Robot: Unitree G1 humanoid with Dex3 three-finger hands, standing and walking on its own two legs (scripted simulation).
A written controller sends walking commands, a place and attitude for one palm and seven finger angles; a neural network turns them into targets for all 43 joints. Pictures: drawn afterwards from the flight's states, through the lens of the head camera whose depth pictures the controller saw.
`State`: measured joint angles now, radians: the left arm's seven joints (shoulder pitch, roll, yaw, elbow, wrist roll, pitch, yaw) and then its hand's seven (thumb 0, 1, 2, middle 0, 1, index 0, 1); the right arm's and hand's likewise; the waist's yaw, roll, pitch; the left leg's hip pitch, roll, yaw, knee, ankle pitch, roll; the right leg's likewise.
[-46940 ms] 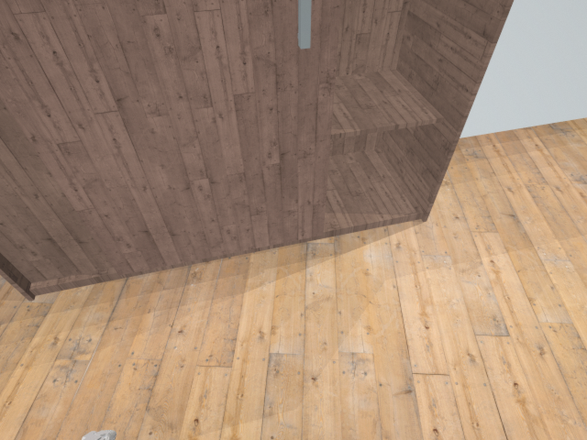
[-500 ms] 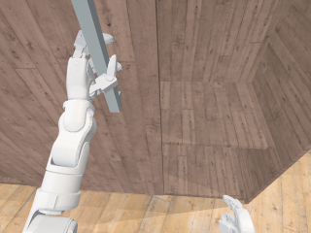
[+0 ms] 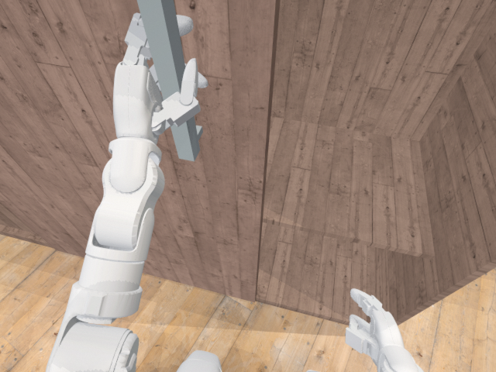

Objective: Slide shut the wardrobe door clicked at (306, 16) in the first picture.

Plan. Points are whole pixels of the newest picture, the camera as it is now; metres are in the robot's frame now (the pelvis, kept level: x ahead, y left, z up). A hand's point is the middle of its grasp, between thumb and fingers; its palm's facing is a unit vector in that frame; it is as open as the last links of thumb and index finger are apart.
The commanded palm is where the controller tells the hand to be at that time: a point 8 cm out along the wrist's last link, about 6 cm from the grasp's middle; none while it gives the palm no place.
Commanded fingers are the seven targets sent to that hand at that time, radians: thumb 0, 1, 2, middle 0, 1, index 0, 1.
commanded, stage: step sideways, sliding the door along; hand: left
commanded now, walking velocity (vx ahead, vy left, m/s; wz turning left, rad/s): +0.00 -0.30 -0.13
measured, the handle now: (175, 50) +0.40 +0.16 +0.29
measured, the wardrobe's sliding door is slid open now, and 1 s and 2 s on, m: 0.44 0.18 0.00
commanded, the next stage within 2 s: stop walking and hold the door there in 1.82 s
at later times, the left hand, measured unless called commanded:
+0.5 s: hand (305, 123) +0.35 +0.01 +0.25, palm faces +0.08 -0.99 -0.11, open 7.3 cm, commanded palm +0.32 +0.01 +0.26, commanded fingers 0.00 0.90 0.90 -0.45 -1.40 -0.45 -1.40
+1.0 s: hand (426, 140) +0.34 -0.12 +0.25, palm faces +0.12 -0.99 -0.04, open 7.2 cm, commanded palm +0.30 -0.13 +0.26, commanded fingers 0.00 0.90 0.90 -0.45 -1.40 -0.45 -1.40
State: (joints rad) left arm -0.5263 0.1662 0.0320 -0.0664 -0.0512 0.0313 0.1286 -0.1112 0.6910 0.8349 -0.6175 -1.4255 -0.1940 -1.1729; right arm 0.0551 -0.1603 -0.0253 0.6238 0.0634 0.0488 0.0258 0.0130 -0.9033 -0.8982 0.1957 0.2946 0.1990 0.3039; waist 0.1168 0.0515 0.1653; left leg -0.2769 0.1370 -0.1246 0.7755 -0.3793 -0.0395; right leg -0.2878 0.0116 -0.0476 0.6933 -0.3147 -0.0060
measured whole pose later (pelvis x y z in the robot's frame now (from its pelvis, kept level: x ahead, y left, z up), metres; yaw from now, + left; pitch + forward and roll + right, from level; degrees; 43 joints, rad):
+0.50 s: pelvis +0.01 -0.09 +0.00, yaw +0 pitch -4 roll +0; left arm -0.36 0.13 -0.03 -0.26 -0.02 -0.01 0.13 -0.11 0.75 0.78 -0.52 -1.42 -0.06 -1.08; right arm 0.04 -0.17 -0.05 0.57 0.05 0.10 0.03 0.01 -0.90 -0.90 0.19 0.29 0.20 0.30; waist 0.08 0.07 0.17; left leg -0.23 0.22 -0.02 0.69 -0.34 -0.07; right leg -0.29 0.06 -0.07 0.67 -0.30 -0.07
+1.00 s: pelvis +0.00 -0.23 +0.01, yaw -4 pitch -2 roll +1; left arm -0.33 0.12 0.02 -0.26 -0.01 0.02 0.17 -0.06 0.70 0.83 -0.51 -1.42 -0.12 -1.08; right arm 0.06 -0.19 -0.04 0.63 0.05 0.05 0.02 0.01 -0.90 -0.90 0.20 0.29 0.20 0.30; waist 0.10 0.01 0.12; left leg -0.26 0.07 -0.01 0.68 -0.36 0.00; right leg -0.32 0.02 -0.04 0.65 -0.28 -0.05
